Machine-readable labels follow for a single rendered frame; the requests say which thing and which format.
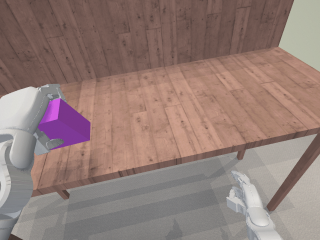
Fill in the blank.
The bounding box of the sponge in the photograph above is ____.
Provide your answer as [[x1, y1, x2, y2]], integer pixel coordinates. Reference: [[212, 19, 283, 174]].
[[38, 98, 91, 150]]

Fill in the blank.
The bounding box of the right robot hand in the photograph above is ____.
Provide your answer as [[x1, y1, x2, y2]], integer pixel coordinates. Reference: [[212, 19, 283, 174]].
[[226, 170, 264, 215]]

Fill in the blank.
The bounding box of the table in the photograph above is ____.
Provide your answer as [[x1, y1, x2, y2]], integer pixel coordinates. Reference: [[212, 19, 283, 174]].
[[0, 0, 320, 240]]

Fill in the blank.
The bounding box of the left robot hand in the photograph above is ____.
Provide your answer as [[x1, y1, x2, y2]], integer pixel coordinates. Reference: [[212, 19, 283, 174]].
[[0, 84, 67, 156]]

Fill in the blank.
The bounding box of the right robot forearm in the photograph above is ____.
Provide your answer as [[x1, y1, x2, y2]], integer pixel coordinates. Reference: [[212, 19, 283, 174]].
[[245, 206, 284, 240]]

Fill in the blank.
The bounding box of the left robot forearm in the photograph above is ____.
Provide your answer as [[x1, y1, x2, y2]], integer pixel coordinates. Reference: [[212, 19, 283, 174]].
[[0, 128, 37, 240]]

